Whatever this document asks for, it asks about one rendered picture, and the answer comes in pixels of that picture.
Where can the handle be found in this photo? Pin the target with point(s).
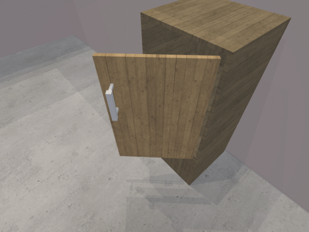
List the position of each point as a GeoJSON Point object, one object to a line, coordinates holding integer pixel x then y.
{"type": "Point", "coordinates": [111, 103]}

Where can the cupboard door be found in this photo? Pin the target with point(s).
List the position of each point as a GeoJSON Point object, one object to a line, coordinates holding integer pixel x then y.
{"type": "Point", "coordinates": [162, 101]}

